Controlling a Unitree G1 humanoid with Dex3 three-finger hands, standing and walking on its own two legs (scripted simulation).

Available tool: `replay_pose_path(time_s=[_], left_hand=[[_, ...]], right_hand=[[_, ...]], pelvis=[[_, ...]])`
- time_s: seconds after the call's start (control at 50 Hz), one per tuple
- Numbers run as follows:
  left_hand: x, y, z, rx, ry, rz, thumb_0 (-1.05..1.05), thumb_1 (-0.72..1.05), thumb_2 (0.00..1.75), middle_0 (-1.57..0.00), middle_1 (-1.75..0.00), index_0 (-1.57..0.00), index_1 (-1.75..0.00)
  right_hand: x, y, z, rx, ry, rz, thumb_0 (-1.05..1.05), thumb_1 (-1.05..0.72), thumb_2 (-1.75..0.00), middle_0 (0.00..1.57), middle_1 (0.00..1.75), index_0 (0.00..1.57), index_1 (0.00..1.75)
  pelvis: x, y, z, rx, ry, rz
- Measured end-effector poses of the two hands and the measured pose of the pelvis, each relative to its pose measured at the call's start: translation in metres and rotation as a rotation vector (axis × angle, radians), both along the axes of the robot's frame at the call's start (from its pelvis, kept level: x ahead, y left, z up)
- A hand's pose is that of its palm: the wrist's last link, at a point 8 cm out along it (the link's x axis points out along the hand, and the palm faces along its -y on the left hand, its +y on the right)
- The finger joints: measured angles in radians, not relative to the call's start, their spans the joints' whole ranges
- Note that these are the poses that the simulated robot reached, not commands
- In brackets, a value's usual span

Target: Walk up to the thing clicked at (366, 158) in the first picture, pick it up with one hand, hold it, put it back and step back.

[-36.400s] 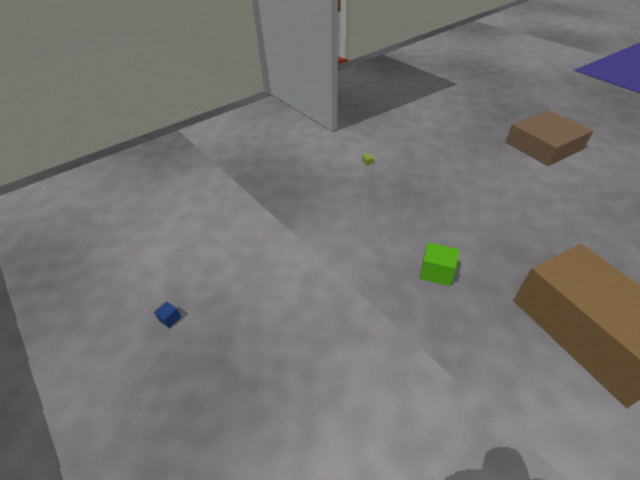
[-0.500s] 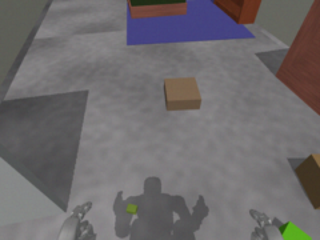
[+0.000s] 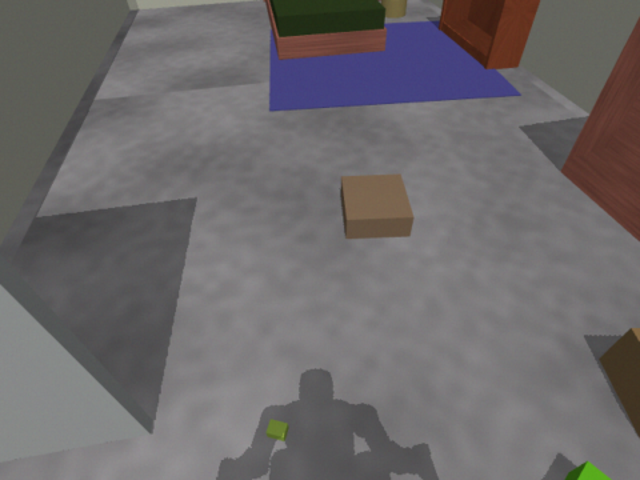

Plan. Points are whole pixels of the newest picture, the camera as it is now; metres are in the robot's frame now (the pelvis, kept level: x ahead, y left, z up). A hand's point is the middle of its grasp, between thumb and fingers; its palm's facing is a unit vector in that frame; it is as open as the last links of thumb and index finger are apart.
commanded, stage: stand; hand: left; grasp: from above
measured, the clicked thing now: (277, 430) +0.44 +0.18 -0.75
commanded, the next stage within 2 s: step back in 1.94 s
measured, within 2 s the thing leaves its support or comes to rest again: neither
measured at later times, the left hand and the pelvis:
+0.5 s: hand out of the picture +0.04 +0.23 -0.15, palm faces +0.02 -0.94 -0.34, open 7.4 cm; pelvis +0.00 -0.01 +0.01, yaw +0 degrees
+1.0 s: hand out of the picture +0.07 +0.23 -0.14, palm faces +0.00 -0.94 -0.33, open 7.4 cm; pelvis +0.00 -0.02 +0.02, yaw -1 degrees
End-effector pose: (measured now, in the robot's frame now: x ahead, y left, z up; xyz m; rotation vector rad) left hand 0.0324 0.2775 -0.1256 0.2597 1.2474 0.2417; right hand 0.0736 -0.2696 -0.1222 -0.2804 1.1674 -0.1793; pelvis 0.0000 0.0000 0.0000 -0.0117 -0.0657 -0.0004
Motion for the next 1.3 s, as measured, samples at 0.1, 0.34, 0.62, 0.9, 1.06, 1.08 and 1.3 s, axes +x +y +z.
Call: replay_pose_path(time_s=[0.1,0.34,0.62,0.9,1.06,1.08,1.3], left_hand=[[-0.006,-0.001,0.004,0.001,0.021,0.004,0.01,0.90,0.90,-0.20,-0.30,-0.20,-0.30],[-0.002,-0.001,0.012,0.018,0.023,-0.006,0.01,0.90,0.90,-0.20,-0.30,-0.20,-0.30],[0.014,-0.007,0.016,0.016,0.020,-0.018,0.01,0.90,0.90,-0.20,-0.30,-0.20,-0.30],[0.031,-0.009,0.018,0.012,0.000,-0.034,0.01,0.90,0.90,-0.20,-0.30,-0.20,-0.30],[0.031,-0.007,0.018,0.013,0.020,-0.033,0.01,0.90,0.90,-0.20,-0.30,-0.20,-0.30],[0.032,-0.007,0.018,0.013,0.021,-0.033,0.01,0.90,0.90,-0.20,-0.30,-0.20,-0.30],[0.040,-0.007,0.020,0.015,-0.002,-0.036,0.01,0.90,0.90,-0.20,-0.30,-0.20,-0.30]], right_hand=[[-0.005,-0.001,0.002,0.010,0.017,-0.010,0.01,-0.91,-0.90,0.21,0.30,0.20,0.30],[-0.020,-0.018,0.005,-0.001,0.054,-0.035,0.00,-0.91,-0.90,0.20,0.30,0.20,0.30],[-0.027,-0.032,0.007,-0.011,0.094,-0.045,0.00,-0.91,-0.90,0.20,0.30,0.20,0.30],[-0.017,-0.033,0.009,-0.010,0.080,-0.039,0.00,-0.91,-0.90,0.20,0.30,0.20,0.30],[-0.014,-0.034,0.009,-0.009,0.090,-0.037,0.00,-0.91,-0.90,0.20,0.30,0.20,0.30],[-0.013,-0.034,0.009,-0.009,0.091,-0.036,0.00,-0.91,-0.90,0.20,0.30,0.20,0.30],[-0.003,-0.037,0.012,-0.016,0.067,-0.032,0.00,-0.91,-0.90,0.20,0.30,0.20,0.30]], pelvis=[[-0.002,-0.002,0.006,0.002,-0.013,0.002],[-0.005,-0.009,0.011,0.006,-0.025,0.002],[-0.002,-0.016,0.014,0.006,-0.020,-0.003],[0.002,-0.018,0.015,0.006,-0.012,-0.007],[0.006,-0.018,0.015,0.008,-0.003,-0.010],[0.007,-0.018,0.015,0.009,-0.002,-0.010],[0.009,-0.019,0.016,0.009,-0.004,-0.011]])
